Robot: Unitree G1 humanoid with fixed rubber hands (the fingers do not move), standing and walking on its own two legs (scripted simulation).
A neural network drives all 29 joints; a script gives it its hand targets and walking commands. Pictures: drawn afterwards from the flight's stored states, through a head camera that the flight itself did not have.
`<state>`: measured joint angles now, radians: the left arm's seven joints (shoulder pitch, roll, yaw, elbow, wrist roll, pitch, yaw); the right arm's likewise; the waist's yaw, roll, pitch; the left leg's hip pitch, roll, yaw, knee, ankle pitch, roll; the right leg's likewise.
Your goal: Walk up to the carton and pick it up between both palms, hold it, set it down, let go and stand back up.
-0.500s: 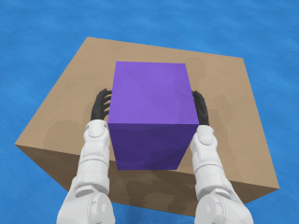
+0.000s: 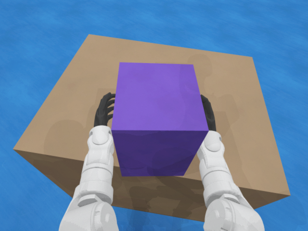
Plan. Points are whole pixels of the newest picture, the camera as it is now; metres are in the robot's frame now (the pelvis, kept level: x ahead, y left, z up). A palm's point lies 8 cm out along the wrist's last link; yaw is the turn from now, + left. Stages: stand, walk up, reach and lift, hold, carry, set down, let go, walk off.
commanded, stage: set down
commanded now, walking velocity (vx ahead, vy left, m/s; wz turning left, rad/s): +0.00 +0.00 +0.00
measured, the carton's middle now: (154, 124) +0.38 +0.00 +0.03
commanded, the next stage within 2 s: none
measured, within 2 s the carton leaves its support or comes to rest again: neither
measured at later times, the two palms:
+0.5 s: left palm (101, 136) +0.36 +0.14 +0.00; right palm (213, 124) +0.39 -0.18 +0.02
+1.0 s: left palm (97, 156) +0.30 +0.15 +0.01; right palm (228, 153) +0.30 -0.20 +0.02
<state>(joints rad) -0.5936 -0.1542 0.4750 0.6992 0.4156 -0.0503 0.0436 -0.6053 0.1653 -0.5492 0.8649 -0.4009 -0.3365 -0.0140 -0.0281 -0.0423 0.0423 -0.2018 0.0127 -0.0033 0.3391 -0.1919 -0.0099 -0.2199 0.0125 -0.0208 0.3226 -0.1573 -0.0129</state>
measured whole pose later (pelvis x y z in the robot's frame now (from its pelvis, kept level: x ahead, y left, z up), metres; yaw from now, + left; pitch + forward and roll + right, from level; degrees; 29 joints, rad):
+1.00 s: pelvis -0.04 -0.02 -0.01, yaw +1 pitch +4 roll +0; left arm -0.35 0.07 0.04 0.65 -0.08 -0.06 0.14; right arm -0.36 -0.15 0.02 0.70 0.21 -0.13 -0.06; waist -0.03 -0.04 -0.03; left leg -0.34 0.02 -0.03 0.47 -0.20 -0.03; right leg -0.37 0.02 -0.03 0.48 -0.19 -0.04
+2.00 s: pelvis -0.04 +0.00 +0.00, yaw -2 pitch -4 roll +1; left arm 0.28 0.15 -0.13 0.00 -0.19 0.23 0.16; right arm 0.39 -0.12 -0.05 -0.04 0.12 0.07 -0.05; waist 0.05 -0.01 0.06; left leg -0.12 0.00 0.04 0.37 -0.17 -0.01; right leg -0.18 0.01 0.04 0.43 -0.17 -0.01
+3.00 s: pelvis +0.00 +0.01 +0.00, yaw -1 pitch -4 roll -1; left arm 0.29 0.18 -0.06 0.31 -0.07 0.09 0.07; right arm 0.30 -0.16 -0.03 0.47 0.05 -0.17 0.03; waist 0.03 -0.01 0.09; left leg -0.08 0.02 0.03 0.39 -0.24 0.00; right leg -0.10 0.02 0.02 0.35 -0.18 0.00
